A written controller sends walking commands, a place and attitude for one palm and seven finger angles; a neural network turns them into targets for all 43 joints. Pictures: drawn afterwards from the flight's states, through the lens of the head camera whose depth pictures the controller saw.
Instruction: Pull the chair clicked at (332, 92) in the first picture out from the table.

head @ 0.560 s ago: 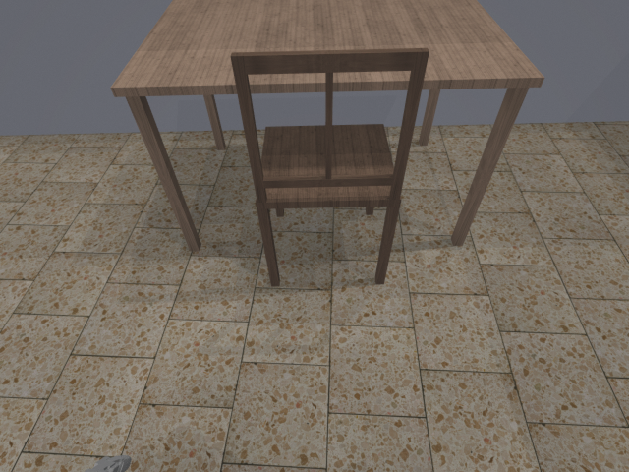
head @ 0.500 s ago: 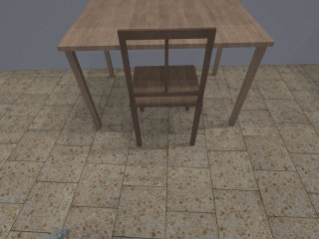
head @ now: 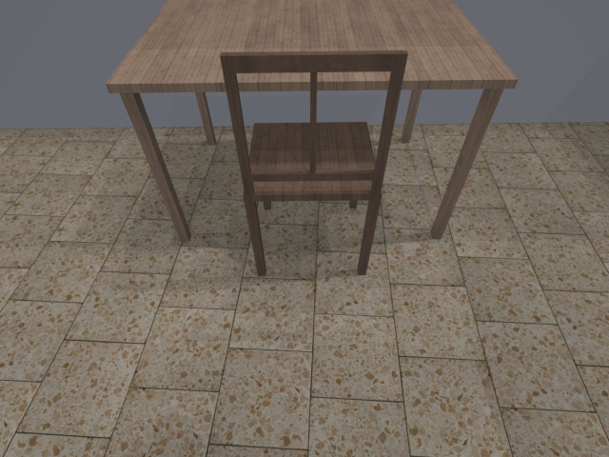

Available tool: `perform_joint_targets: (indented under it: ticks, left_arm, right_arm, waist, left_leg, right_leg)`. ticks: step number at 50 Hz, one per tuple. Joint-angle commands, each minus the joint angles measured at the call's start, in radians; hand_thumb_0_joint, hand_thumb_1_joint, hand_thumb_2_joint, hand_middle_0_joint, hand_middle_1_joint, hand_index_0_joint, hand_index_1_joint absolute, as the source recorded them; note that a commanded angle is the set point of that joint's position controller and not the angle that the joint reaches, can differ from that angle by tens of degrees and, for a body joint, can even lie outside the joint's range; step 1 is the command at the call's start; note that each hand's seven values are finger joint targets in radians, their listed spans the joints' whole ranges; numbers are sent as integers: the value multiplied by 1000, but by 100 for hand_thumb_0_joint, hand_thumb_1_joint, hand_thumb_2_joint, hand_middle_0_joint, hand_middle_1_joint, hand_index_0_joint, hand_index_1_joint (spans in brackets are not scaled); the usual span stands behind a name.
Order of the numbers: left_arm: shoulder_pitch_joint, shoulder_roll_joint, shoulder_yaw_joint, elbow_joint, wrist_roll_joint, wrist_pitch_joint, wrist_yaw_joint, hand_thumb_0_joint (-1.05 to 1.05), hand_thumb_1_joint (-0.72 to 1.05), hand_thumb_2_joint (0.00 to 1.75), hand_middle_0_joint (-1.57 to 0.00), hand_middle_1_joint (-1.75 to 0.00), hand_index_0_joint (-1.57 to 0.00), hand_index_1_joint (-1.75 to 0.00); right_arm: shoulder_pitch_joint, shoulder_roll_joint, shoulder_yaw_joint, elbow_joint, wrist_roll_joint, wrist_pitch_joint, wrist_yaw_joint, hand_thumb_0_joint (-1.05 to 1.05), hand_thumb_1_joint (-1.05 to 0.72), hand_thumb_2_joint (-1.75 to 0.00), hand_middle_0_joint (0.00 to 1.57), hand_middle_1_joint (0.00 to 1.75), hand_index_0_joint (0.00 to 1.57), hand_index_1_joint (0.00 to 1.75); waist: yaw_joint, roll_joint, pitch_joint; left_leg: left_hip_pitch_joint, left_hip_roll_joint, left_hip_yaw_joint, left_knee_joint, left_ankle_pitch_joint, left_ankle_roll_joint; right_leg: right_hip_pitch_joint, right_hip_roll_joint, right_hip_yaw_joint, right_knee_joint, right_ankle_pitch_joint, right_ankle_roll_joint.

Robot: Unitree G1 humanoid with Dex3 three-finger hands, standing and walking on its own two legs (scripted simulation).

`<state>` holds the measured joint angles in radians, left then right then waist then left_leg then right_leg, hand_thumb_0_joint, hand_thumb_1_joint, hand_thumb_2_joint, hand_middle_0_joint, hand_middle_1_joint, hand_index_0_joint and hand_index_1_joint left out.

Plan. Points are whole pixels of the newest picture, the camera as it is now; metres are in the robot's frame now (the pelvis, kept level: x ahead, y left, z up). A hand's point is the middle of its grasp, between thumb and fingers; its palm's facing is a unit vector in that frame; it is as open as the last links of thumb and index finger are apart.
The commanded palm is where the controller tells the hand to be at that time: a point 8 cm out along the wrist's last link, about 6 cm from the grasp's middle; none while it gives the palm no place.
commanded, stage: stand and wait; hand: left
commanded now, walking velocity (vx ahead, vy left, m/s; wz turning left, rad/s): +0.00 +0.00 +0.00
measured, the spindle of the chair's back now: (313, 127) +0.92 +0.04 -0.08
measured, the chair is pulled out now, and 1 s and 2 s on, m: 0.00 0.00 0.00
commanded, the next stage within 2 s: look at it before walking up in 0.26 s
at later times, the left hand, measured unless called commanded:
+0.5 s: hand out of the picture +0.07 +0.25 -0.15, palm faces -0.02 -0.94 -0.33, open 7.4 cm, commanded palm none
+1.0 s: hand out of the picture +0.07 +0.26 -0.15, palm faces -0.02 -0.94 -0.34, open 7.4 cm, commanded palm none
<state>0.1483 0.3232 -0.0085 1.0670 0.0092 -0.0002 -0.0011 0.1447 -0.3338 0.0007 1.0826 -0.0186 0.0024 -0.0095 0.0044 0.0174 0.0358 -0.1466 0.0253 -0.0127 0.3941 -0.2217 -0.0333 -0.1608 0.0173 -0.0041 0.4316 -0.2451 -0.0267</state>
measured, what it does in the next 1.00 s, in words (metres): stands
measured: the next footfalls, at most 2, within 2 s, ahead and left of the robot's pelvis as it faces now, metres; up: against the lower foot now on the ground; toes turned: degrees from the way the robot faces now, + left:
left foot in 1.78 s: +0.02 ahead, +0.14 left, +0.00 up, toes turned -23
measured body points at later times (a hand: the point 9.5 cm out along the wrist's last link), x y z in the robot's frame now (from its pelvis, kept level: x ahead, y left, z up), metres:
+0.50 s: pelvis -0.01 +0.00 +0.00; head -0.01 +0.00 +0.45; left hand +0.07 +0.30 -0.13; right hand +0.07 -0.28 -0.14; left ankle -0.01 +0.14 -0.74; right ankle -0.01 -0.10 -0.74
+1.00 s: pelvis +0.00 +0.01 +0.00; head +0.00 +0.01 +0.45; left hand +0.07 +0.30 -0.13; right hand +0.07 -0.28 -0.14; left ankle -0.01 +0.14 -0.74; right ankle -0.01 -0.10 -0.74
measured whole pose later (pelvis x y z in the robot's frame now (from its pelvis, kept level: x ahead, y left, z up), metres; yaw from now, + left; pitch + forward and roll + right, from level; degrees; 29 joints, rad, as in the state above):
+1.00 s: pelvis +0.00 +0.01 +0.00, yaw +0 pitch -1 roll +0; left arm 0.14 0.33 -0.01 1.09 0.01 -0.01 0.00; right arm 0.13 -0.33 0.00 1.11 -0.01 -0.01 -0.01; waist 0.01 0.01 0.03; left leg -0.13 0.02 -0.01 0.35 -0.19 -0.02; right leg -0.14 0.01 0.00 0.37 -0.21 -0.01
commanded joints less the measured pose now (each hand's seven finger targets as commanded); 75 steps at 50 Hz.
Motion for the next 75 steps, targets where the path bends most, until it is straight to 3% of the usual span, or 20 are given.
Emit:
perform_joint_targets:
  ticks: [1,23,38,43,51,52,55,58,63,65,66,67,68,69,70,71,72,73,74,75]
  left_arm:
    - [-56,218,48,-58,0,-28,14,0,90,90,-20,-30,-20,-30]
    - [-56,213,46,-45,2,-27,12,0,90,90,-20,-30,-20,-30]
    - [-47,215,47,-42,2,-31,13,0,90,90,-20,-30,-20,-30]
    - [-44,213,45,-38,3,-28,12,0,90,90,-20,-30,-20,-30]
    - [-48,223,50,-43,2,-29,11,0,90,90,-20,-30,-20,-30]
    - [-44,219,54,-50,3,-23,10,0,90,90,-20,-30,-20,-30]
    - [17,119,45,-57,3,8,15,0,90,90,-20,-30,-20,-30]
    - [39,117,58,-97,8,25,12,0,90,90,-20,-30,-20,-30]
    - [70,94,72,-162,13,36,0,0,90,90,-20,-30,-20,-30]
    - [99,70,78,-176,12,39,-5,0,90,90,-20,-30,-20,-30]
    - [120,55,81,-179,12,41,-9,0,90,90,-20,-30,-20,-30]
    - [142,47,84,-182,13,42,-11,0,90,90,-20,-30,-20,-30]
    - [180,43,92,-179,13,40,-13,0,90,90,-20,-30,-20,-30]
    - [227,67,101,-174,19,31,-12,0,90,90,-20,-30,-20,-30]
    - [242,162,120,-187,32,18,2,0,90,90,-20,-30,-20,-30]
    - [255,180,120,-199,15,17,15,0,90,90,-20,-30,-20,-30]
    - [196,169,120,-212,14,22,23,0,90,90,-20,-30,-20,-30]
    - [133,139,117,-227,13,20,22,0,90,90,-20,-30,-20,-30]
    - [107,116,111,-239,12,16,20,0,90,90,-20,-30,-20,-30]
    - [107,101,110,-245,11,13,20,0,90,90,-20,-30,-20,-30]
  right_arm:
    - [-52,-185,-31,-58,6,-32,-11,0,-90,-90,20,30,20,30]
    - [-45,-189,-30,-36,7,-36,-8,0,-90,-90,20,30,20,30]
    - [-49,-191,-30,-31,10,-39,-8,0,-90,-90,20,30,20,30]
    - [-54,-190,-29,-29,10,-36,-7,0,-90,-90,20,30,20,30]
    - [-48,-204,-35,-30,9,-41,-12,0,-90,-90,20,30,20,30]
    - [-40,-196,-37,-35,9,-38,-13,0,-90,-90,20,30,20,30]
    - [20,-90,-28,-45,7,-19,-20,0,-90,-90,20,30,20,30]
    - [39,-100,-48,-90,7,-6,-25,0,-90,-90,20,30,20,30]
    - [24,-112,-76,-163,4,2,-25,0,-90,-90,20,30,20,30]
    - [1,-116,-87,-186,3,-1,-24,0,-90,-90,20,30,20,30]
    - [-20,-117,-91,-197,2,-3,-22,0,-90,-90,20,30,20,30]
    - [-34,-116,-94,-210,2,-3,-19,0,-90,-90,20,30,20,30]
    - [-63,-110,-96,-223,2,-1,-18,0,-90,-90,20,30,20,30]
    - [-74,-88,-94,-237,1,6,-15,0,-90,-90,20,30,20,30]
    - [-59,-10,-84,-264,7,16,-13,0,-90,-90,20,30,20,30]
    - [-76,-20,-82,-277,6,24,-16,0,-90,-90,20,30,20,30]
    - [-72,-21,-87,-272,9,26,-16,0,-90,-90,20,30,20,30]
    - [-47,-23,-89,-259,7,19,-14,0,-90,-90,20,30,20,30]
    - [-22,-19,-87,-246,4,15,-11,0,-90,-90,20,30,20,30]
    - [-14,-12,-86,-242,4,15,-11,0,-90,-90,20,30,20,30]
  waist:
    - [-5,-36,-72]
    - [-5,-18,-53]
    - [-4,-22,-80]
    - [-3,-24,-48]
    - [-6,-18,-81]
    - [-7,-20,-71]
    - [-10,-19,-67]
    - [-11,-18,-56]
    - [0,44,-42]
    - [17,115,-43]
    - [32,148,-43]
    - [44,149,-42]
    - [70,125,-25]
    - [94,-9,-18]
    - [90,-371,-33]
    - [101,-359,-30]
    - [59,-247,-5]
    - [22,-155,-3]
    - [8,-126,-42]
    - [9,-132,-75]
  left_leg:
    - [19,85,-60,-52,137,51]
    - [13,88,-77,-85,112,53]
    - [37,94,-75,-88,163,53]
    - [27,91,-77,-94,134,53]
    - [62,102,-61,-79,183,50]
    - [64,106,-47,-62,186,50]
    - [51,111,1,-9,171,32]
    - [39,132,15,26,127,42]
    - [-11,199,-9,39,39,78]
    - [-58,264,-37,14,49,115]
    - [-74,293,-37,17,90,135]
    - [-112,310,-20,36,93,145]
    - [-175,302,12,102,74,131]
    - [-244,214,86,282,-8,73]
    - [-402,22,169,584,-307,-13]
    - [-418,-22,-1,738,-393,-10]
    - [-441,-3,-58,802,-330,-4]
    - [-437,23,-76,801,-248,-2]
    - [-398,27,-57,769,-196,-9]
    - [-361,19,-41,731,-181,-14]
  right_leg:
    - [6,-132,126,-94,175,-15]
    - [-12,-125,128,-120,103,-8]
    - [20,-131,120,-116,184,-6]
    - [-1,-130,121,-131,142,-4]
    - [9,-125,135,-111,231,-11]
    - [-7,-120,141,-95,253,-12]
    - [-54,-113,160,-32,291,-1]
    - [-122,-89,173,35,271,-2]
    - [-214,-31,156,179,185,5]
    - [-212,-6,102,301,70,14]
    - [-201,0,67,345,-55,22]
    - [-169,-7,40,364,-123,26]
    - [-117,-28,45,313,-101,22]
    - [-65,-58,136,165,62,-1]
    - [-40,-255,541,-51,155,-77]
    - [-104,-315,719,-195,142,-124]
    - [-117,-302,718,-195,66,-152]
    - [-108,-263,624,-144,65,-166]
    - [-100,-219,535,-114,102,-160]
    - [-91,-197,497,-102,135,-152]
